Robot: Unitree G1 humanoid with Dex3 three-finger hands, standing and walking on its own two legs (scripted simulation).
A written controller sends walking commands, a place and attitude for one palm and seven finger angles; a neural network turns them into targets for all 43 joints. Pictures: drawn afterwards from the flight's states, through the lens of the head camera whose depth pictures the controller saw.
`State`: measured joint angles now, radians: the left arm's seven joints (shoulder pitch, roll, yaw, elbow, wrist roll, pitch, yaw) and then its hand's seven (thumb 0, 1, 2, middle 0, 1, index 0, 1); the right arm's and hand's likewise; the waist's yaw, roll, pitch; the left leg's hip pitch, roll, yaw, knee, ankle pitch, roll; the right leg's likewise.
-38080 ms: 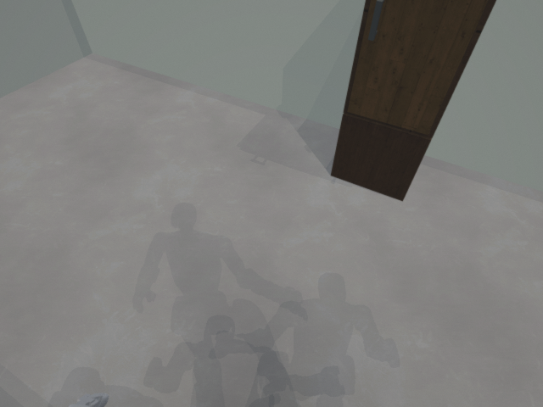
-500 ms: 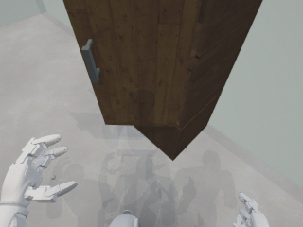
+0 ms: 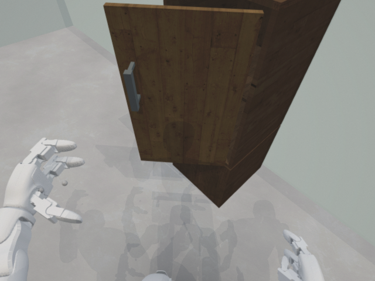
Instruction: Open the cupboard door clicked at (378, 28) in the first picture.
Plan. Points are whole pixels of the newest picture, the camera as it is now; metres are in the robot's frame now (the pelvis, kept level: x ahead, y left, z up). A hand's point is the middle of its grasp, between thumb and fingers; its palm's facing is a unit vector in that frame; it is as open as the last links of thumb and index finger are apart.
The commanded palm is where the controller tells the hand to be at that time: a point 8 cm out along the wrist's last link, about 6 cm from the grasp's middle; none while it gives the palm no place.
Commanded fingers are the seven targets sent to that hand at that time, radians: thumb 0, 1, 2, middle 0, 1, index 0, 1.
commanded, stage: raise the hand with hooked fingers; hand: left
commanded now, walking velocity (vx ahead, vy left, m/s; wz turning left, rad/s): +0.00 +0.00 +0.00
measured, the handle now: (133, 87) +0.57 +0.20 +0.09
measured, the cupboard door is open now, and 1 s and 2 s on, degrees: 43 43 43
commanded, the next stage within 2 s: move the hooked fingers beside the handle in 0.66 s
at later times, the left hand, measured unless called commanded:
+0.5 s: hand (66, 168) +0.29 +0.26 +0.10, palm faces +0.04 -1.00 -0.03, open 14.0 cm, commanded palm +0.27 +0.31 +0.11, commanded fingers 0.00 -0.50 0.30 -0.30 -1.20 -0.30 -1.20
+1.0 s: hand (70, 156) +0.32 +0.27 +0.10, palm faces +0.05 -1.00 -0.01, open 14.0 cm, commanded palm +0.31 +0.32 +0.10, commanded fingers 0.00 -0.50 0.30 -0.30 -1.20 -0.30 -1.20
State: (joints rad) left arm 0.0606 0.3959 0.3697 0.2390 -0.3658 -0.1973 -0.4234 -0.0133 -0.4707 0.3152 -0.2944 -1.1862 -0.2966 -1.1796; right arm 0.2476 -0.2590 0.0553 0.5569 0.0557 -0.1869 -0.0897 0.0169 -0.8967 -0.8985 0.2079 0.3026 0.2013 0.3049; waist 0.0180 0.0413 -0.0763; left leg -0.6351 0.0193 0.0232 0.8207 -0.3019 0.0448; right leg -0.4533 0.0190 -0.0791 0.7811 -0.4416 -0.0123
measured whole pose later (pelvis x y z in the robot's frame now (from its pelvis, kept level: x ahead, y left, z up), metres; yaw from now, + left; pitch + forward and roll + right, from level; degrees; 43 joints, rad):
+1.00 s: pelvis +0.00 -0.01 +0.00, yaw +0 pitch +7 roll -2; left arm -0.20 0.46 0.43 0.54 -0.34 -0.19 -0.49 -0.02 -0.50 0.30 -0.30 -1.20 -0.30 -1.20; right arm 0.26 -0.29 0.05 0.59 0.06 -0.15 -0.10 0.02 -0.90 -0.90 0.21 0.30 0.20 0.30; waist 0.00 0.03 -0.06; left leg -0.61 0.03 0.02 0.78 -0.29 0.03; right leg -0.44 0.03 -0.08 0.75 -0.43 -0.03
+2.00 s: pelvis +0.01 +0.00 -0.01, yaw -3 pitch +15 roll -3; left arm -0.75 0.65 0.49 1.12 -0.18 -0.30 -0.46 -0.02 -0.50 0.30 -0.30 -1.20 -0.30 -1.20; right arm 0.37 -0.30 0.03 0.61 0.04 0.03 -0.06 0.01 -0.90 -0.90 0.21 0.30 0.20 0.30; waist -0.11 0.01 -0.09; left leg -0.82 0.05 0.04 0.89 -0.34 0.05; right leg -0.65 0.05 -0.05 0.83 -0.46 -0.01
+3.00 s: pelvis +0.02 +0.01 -0.02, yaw -4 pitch +21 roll -5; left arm -0.92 0.75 0.50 1.23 -0.14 -0.28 -0.46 -0.02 -0.50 0.30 -0.29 -1.20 -0.30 -1.20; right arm 0.40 -0.30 0.05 0.60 0.02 0.10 -0.04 0.01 -0.90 -0.90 0.21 0.30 0.20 0.30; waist -0.15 0.02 -0.10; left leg -0.96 0.06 0.03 0.97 -0.38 0.06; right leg -0.77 0.06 -0.06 0.88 -0.48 0.00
